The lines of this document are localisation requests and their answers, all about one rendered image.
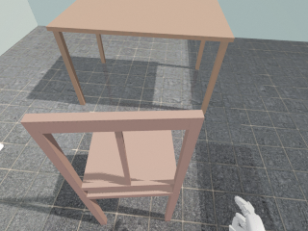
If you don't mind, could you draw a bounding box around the chair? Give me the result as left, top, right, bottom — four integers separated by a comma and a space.
20, 110, 205, 225

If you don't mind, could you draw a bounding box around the table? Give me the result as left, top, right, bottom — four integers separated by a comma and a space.
46, 0, 235, 115

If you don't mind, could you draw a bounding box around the robot right hand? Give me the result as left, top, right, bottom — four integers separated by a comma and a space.
229, 196, 266, 231

